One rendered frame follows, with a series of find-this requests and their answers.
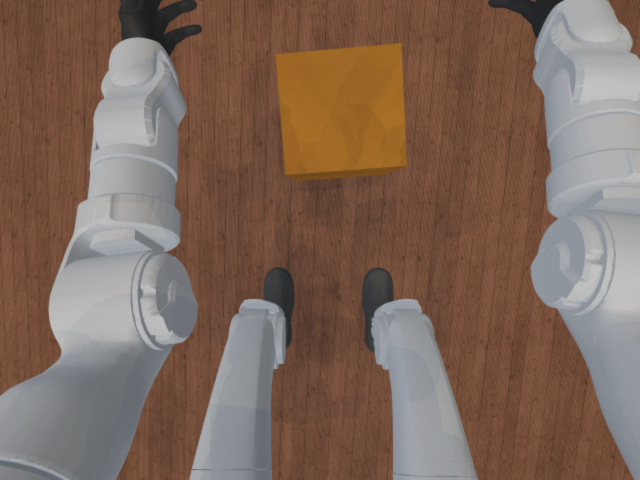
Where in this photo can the robot left hand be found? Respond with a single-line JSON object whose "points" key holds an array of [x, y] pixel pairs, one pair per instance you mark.
{"points": [[142, 19]]}

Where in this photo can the carton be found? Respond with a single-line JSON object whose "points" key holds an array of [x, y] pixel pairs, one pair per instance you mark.
{"points": [[342, 112]]}

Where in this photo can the robot left forearm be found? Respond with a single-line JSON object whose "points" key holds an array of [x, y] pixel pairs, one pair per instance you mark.
{"points": [[134, 158]]}

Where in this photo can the robot right upper arm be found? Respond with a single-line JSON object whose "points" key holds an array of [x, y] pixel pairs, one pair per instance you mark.
{"points": [[588, 267]]}

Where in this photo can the left robot foot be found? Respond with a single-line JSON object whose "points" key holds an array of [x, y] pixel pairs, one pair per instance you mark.
{"points": [[279, 289]]}

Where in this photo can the robot left upper arm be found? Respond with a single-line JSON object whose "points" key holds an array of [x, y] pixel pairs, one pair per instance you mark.
{"points": [[116, 319]]}

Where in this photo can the robot right forearm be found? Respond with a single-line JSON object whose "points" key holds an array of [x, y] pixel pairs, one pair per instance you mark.
{"points": [[591, 87]]}

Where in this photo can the right robot thigh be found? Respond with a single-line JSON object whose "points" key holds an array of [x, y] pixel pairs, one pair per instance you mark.
{"points": [[429, 442]]}

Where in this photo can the robot right hand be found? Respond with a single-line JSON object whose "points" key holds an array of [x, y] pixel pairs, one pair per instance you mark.
{"points": [[534, 12]]}

